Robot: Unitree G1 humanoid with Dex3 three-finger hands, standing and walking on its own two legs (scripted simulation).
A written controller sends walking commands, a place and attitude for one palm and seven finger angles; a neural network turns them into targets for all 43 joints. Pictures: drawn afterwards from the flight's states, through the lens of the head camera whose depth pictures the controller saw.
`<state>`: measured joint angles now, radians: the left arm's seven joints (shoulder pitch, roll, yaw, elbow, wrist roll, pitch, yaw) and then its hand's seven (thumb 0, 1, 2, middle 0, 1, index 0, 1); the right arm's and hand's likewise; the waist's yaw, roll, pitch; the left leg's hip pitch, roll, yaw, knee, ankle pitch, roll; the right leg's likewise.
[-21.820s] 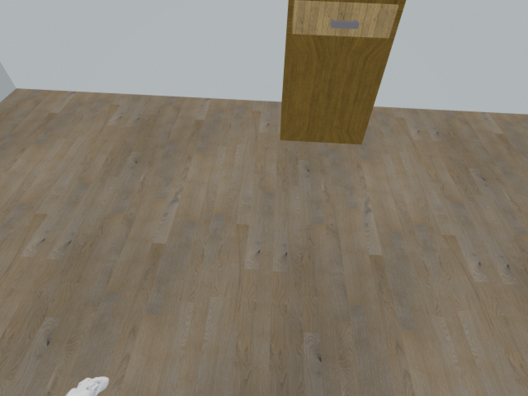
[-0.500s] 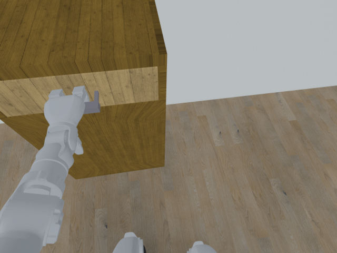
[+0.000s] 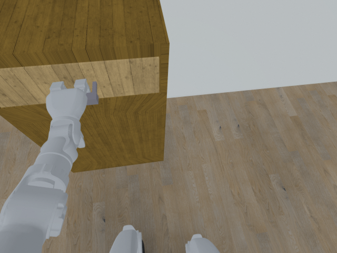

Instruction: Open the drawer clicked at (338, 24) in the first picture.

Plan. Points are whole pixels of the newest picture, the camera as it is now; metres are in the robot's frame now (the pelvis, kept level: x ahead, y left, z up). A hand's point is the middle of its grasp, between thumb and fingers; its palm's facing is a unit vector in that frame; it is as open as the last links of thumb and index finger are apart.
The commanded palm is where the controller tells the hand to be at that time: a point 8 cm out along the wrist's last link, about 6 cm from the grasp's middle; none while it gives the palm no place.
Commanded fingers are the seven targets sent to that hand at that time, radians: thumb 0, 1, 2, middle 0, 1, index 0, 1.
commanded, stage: lower the fingers behind the handle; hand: left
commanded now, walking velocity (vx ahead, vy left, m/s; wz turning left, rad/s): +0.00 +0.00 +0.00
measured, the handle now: (74, 93) +0.52 +0.24 +0.01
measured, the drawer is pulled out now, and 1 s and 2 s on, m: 0.00 0.00 0.05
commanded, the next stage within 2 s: close the thumb around the handle in 0.24 s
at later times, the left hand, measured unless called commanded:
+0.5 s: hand (74, 115) +0.46 +0.23 -0.01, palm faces -0.04 -0.03 -1.00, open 13.2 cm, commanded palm +0.45 +0.22 +0.04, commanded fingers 0.00 0.00 0.52 -0.34 -1.25 -0.34 -1.25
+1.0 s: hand (74, 115) +0.46 +0.23 -0.01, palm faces -0.05 -0.02 -1.00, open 5.7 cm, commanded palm +0.45 +0.22 +0.04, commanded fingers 0.00 0.90 0.90 -0.40 -1.35 -0.40 -1.35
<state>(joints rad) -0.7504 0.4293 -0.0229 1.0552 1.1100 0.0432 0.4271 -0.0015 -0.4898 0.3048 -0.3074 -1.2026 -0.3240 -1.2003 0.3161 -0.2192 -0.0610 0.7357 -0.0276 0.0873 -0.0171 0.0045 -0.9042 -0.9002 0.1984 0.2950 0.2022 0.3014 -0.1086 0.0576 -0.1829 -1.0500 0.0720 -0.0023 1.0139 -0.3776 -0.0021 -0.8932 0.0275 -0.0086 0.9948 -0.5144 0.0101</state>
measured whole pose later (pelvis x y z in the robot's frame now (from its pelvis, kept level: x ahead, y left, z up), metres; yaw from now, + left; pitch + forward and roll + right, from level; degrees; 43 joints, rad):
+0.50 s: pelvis +0.00 +0.00 +0.00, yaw +0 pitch +23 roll -3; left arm -0.71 0.43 -0.01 1.02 1.10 0.01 0.42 0.00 -0.39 0.35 -0.31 -1.21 -0.33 -1.21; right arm 0.33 -0.22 -0.07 0.74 -0.02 0.09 -0.02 0.01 -0.90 -0.90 0.20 0.29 0.20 0.30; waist -0.10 0.06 -0.19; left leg -1.03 0.07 0.00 1.01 -0.38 0.00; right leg -0.88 0.03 0.00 0.99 -0.51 0.01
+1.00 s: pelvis +0.00 +0.00 +0.00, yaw +0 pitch +23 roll -3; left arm -0.72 0.44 -0.02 1.03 1.10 0.02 0.41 -0.01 0.69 0.81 -0.36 -1.34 -0.41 -1.34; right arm 0.34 -0.22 -0.06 0.74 -0.02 0.09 -0.02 0.00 -0.90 -0.90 0.20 0.30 0.20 0.30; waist -0.11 0.06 -0.19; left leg -1.04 0.07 0.00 1.01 -0.38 0.00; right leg -0.88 0.03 0.00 0.99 -0.51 0.01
